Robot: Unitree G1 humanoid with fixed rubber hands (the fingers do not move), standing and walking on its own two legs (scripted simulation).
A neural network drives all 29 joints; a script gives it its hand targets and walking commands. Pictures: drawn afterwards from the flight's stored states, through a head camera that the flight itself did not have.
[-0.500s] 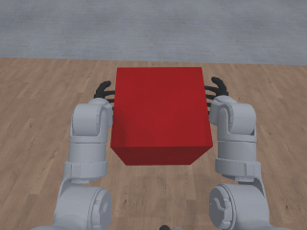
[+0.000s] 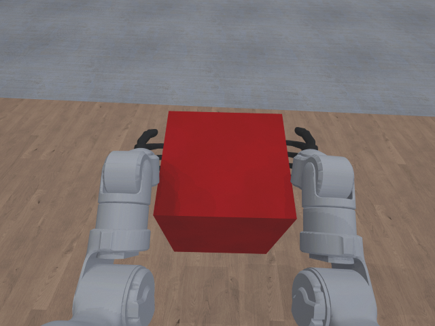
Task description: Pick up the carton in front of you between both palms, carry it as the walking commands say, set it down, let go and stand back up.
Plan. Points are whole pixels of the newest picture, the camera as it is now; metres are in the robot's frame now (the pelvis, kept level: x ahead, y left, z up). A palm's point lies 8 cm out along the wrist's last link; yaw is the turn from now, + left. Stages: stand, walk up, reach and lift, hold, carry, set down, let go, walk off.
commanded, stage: carry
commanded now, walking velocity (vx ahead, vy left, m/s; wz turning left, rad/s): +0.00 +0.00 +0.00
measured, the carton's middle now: (222, 189) +0.38 +0.00 +0.02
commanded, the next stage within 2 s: none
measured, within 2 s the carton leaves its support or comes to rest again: neither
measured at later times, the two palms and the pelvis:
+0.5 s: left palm (126, 178) +0.32 +0.15 +0.14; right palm (308, 177) +0.33 -0.13 +0.14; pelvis -0.03 +0.01 +0.00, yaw +0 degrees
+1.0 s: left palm (127, 180) +0.32 +0.15 +0.13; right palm (307, 179) +0.33 -0.13 +0.14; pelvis -0.03 +0.01 +0.00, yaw +0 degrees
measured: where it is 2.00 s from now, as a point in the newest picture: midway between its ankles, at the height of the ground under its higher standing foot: outside the picture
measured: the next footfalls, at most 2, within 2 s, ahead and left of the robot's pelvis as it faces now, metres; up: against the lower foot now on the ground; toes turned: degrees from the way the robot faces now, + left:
none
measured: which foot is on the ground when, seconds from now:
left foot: down 0.00-1.00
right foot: down 0.00-1.00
